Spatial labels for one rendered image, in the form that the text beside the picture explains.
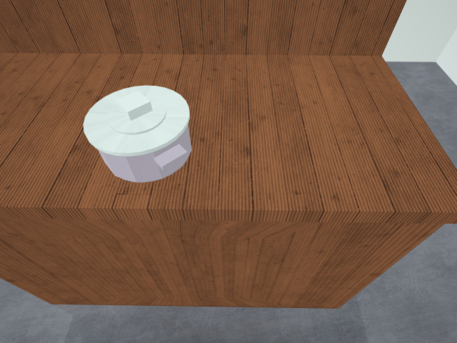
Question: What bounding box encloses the pot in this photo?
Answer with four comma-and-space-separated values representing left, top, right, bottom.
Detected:
99, 125, 192, 182

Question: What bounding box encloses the knob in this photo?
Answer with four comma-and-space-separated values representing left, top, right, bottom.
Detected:
116, 91, 153, 121

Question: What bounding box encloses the lid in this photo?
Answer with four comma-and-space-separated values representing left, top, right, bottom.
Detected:
84, 86, 190, 156

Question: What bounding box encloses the table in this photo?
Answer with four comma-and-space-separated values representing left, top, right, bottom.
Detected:
0, 0, 457, 309

